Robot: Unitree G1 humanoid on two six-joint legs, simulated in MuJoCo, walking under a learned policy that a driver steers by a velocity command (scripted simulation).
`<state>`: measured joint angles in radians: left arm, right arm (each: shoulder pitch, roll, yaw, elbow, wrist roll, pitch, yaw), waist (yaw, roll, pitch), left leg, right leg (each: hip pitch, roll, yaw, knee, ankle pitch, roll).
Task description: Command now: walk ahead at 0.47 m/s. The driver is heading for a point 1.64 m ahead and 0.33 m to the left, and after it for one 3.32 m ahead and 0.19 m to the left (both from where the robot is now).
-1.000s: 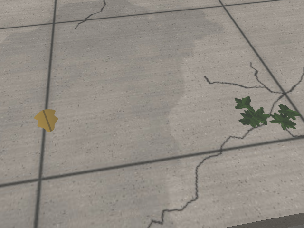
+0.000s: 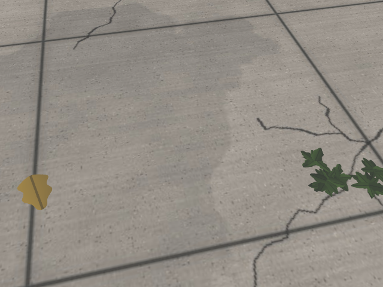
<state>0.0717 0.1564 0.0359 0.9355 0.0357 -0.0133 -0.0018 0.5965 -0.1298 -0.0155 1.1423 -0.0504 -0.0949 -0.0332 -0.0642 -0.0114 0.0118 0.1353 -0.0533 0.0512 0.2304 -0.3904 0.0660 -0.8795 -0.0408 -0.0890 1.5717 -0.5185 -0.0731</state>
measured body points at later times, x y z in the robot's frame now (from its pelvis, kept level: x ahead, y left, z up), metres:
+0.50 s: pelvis +0.34 -0.09 +0.15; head +0.37 -0.11 +0.60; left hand +0.27 +0.14 +0.01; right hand +0.54 -0.30 +0.05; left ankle +0.45 +0.06 -0.45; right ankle +0.32 -0.13 -0.58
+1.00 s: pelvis +0.60 -0.08 +0.16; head +0.64 -0.07 +0.61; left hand +0.70 +0.19 +0.04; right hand +0.67 -0.34 +0.03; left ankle +0.60 -0.05 -0.58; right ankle +0.61 -0.23 -0.48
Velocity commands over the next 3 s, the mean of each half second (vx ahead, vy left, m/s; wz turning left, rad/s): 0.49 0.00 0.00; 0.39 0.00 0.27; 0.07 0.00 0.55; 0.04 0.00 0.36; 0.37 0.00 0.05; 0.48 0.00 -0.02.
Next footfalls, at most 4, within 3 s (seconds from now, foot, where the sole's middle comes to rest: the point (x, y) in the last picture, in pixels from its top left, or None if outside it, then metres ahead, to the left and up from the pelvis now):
0.18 right None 0.36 -0.13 -0.62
0.80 left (200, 225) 0.64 -0.04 -0.62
1.34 right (227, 173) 0.84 -0.16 -0.62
1.78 left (194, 222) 0.65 -0.02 -0.62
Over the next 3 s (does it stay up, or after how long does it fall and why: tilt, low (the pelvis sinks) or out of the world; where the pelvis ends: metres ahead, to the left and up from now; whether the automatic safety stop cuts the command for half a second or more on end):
stays up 0.99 0.16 0.17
